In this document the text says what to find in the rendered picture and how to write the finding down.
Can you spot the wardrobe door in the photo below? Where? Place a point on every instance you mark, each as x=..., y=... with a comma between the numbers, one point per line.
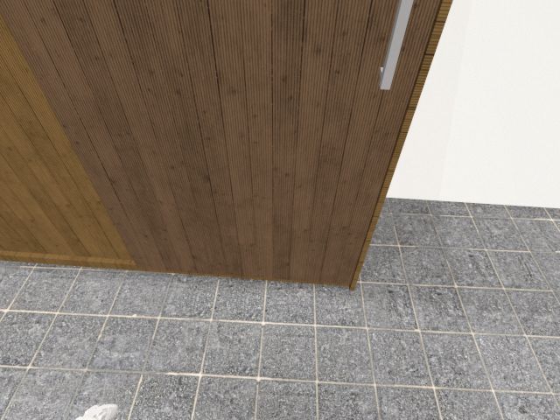
x=48, y=203
x=243, y=138

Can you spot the handle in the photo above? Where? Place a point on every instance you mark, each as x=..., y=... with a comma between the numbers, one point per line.
x=394, y=47

